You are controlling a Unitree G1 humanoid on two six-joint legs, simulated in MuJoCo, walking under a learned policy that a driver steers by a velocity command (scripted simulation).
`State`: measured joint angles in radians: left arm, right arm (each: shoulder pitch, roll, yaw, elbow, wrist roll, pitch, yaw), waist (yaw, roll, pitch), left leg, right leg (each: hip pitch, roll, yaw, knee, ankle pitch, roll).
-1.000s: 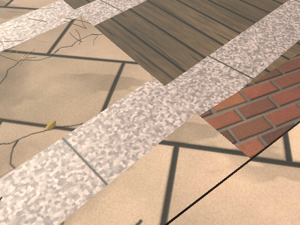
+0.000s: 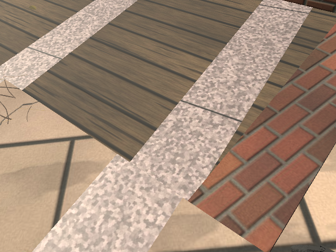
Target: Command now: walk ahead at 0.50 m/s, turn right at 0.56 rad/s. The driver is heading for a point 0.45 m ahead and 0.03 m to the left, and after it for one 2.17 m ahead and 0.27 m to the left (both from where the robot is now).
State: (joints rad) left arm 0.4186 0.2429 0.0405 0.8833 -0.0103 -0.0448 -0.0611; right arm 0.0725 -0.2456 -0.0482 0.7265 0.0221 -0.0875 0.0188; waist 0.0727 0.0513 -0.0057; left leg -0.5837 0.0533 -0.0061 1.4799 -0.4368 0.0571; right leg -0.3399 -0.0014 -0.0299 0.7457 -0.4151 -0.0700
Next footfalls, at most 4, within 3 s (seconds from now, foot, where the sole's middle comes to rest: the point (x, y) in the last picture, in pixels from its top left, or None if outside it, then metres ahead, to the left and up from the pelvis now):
0.34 left None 0.42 0.06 -0.72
0.78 right None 0.51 -0.14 -0.72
1.18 left None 0.39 0.10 -0.72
1.56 right None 0.47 -0.11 -0.72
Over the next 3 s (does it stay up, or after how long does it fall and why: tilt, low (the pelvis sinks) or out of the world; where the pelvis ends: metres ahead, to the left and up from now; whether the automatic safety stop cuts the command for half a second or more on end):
stays up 0.60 0.06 0.06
